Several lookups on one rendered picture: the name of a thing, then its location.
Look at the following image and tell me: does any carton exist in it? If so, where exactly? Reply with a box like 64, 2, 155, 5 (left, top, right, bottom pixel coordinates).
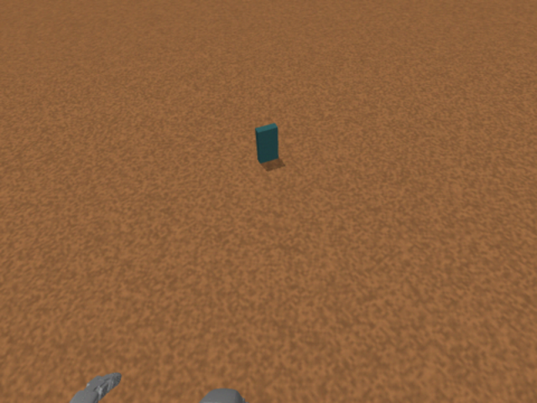
255, 123, 279, 164

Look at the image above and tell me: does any left robot hand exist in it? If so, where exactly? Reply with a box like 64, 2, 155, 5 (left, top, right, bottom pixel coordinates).
70, 373, 122, 403

